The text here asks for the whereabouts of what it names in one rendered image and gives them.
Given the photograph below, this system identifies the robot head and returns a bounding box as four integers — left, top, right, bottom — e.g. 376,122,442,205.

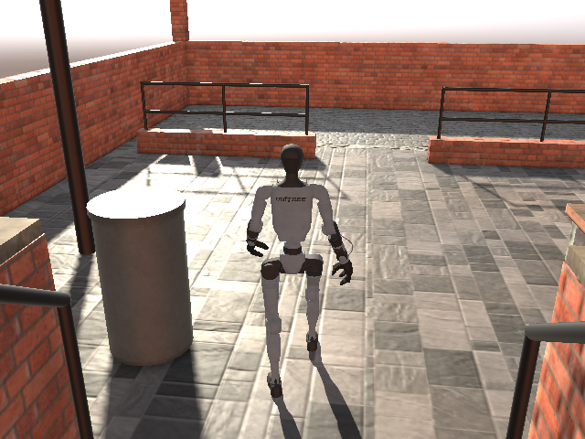
276,144,307,187

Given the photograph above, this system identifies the robot right upper arm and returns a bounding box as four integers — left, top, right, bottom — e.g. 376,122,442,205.
311,184,336,236

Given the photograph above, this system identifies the robot right hand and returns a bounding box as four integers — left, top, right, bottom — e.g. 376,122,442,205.
332,260,353,285

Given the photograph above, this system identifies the right robot forearm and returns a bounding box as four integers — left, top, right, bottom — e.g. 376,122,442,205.
328,221,349,264

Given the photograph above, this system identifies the right robot shin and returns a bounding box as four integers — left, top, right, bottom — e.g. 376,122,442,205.
306,286,320,340

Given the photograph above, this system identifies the left robot forearm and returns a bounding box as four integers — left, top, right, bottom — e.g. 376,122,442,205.
246,219,259,246

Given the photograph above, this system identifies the robot left upper arm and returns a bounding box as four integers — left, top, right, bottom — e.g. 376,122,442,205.
249,184,273,232

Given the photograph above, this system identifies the robot left hand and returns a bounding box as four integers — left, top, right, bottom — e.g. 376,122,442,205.
247,241,269,257

